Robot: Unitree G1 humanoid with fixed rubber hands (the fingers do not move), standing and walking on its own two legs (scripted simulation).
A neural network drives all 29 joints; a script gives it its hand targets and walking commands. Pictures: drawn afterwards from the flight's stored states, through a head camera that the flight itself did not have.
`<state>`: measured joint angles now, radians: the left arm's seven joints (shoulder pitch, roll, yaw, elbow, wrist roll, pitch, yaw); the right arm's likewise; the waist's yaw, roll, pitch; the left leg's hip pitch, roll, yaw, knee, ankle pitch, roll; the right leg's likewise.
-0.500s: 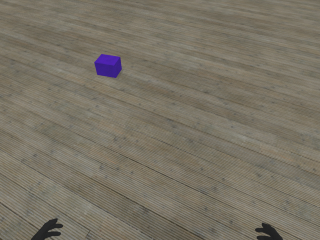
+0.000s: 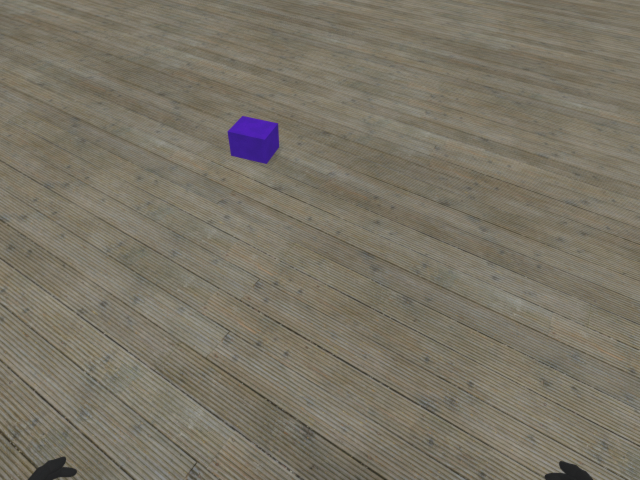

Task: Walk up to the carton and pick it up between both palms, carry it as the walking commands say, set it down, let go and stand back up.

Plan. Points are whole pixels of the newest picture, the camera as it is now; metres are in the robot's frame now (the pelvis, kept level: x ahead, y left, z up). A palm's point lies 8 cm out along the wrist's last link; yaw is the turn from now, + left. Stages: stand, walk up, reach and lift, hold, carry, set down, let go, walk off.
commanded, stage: walk up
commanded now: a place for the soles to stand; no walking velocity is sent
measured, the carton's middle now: (254, 139) +1.92 +0.40 -0.70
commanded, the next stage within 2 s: none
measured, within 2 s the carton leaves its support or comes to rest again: neither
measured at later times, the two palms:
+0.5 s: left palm (58, 346) +0.32 +0.40 -0.06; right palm (530, 423) +0.25 -0.29 -0.09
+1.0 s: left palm (42, 338) +0.35 +0.46 -0.11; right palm (384, 192) +0.72 -0.12 -0.06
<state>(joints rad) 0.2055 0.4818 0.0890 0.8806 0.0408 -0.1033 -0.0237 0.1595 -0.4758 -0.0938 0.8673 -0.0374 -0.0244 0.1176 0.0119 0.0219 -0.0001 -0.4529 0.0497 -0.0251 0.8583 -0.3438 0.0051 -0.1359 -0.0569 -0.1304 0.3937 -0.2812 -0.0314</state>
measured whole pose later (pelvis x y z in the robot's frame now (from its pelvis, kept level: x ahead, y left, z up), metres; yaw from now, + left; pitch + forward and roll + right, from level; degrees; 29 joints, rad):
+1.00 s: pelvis +0.44 +0.13 -0.02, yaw +16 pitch +0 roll +0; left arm 0.39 0.50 0.05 0.80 -0.01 -0.10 -0.04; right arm 0.09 -0.48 -0.08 0.73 0.01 -0.09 0.08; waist 0.08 -0.02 0.04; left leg -0.42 0.00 0.07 0.62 -0.20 0.05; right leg -0.28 -0.10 -0.05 1.04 -0.42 -0.04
